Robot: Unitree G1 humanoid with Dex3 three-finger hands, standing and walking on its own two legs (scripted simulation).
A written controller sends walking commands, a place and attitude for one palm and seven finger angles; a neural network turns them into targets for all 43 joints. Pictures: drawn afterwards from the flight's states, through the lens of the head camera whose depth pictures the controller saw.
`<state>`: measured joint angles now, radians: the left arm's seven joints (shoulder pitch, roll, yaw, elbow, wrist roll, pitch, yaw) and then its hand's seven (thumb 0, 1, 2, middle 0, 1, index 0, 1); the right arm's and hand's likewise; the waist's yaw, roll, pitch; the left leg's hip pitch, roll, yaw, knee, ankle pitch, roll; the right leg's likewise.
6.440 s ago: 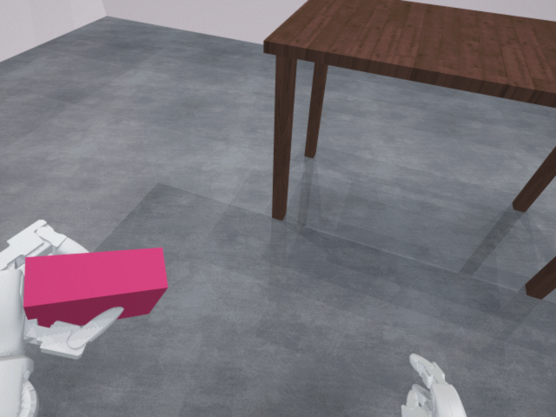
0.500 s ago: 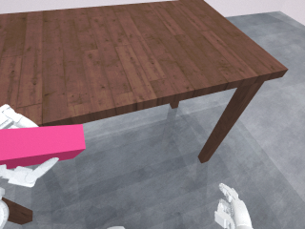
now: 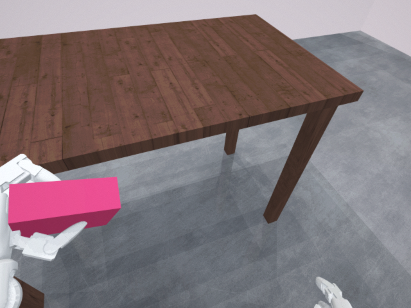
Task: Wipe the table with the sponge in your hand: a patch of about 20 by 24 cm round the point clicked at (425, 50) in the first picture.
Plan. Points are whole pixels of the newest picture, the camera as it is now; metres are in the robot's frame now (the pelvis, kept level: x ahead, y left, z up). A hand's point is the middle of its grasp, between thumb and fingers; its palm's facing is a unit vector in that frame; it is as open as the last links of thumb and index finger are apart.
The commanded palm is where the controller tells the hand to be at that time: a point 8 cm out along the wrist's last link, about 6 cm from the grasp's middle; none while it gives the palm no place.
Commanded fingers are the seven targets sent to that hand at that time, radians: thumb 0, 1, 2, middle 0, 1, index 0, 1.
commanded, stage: come to a stop and stand still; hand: left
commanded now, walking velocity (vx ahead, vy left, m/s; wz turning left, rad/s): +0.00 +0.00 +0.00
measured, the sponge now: (82, 206) +0.23 +0.20 +0.14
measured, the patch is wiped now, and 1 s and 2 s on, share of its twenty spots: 0.00 0.00 0.00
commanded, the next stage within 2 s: look again from close up in 0.20 s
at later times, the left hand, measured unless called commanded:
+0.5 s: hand (27, 185) +0.25 +0.28 +0.17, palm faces +0.40 -0.85 -0.34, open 9.3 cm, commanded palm +0.18 +0.30 +0.18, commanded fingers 0.00 0.10 1.30 -1.20 -1.60 -1.20 -1.60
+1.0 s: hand (34, 169) +0.28 +0.29 +0.16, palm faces +0.43 -0.83 -0.35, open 9.3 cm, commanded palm +0.23 +0.32 +0.18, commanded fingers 0.00 0.10 1.30 -1.20 -1.60 -1.20 -1.60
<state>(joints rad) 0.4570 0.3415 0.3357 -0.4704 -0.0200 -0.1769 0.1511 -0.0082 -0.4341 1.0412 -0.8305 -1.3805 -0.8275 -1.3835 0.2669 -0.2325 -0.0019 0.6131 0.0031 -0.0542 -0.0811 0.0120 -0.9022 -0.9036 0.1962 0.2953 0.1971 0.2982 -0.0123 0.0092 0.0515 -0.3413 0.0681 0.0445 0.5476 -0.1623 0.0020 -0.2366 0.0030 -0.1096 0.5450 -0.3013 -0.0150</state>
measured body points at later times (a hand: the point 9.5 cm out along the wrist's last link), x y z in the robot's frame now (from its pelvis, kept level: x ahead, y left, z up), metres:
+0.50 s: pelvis +0.01 +0.03 +0.00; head +0.02 +0.05 +0.45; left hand +0.22 +0.33 +0.18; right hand +0.17 -0.20 -0.06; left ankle +0.09 +0.11 -0.73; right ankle +0.03 -0.11 -0.73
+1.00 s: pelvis +0.07 +0.04 +0.00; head +0.08 +0.06 +0.45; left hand +0.25 +0.34 +0.18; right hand +0.26 -0.17 -0.06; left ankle +0.09 +0.11 -0.73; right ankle +0.03 -0.10 -0.73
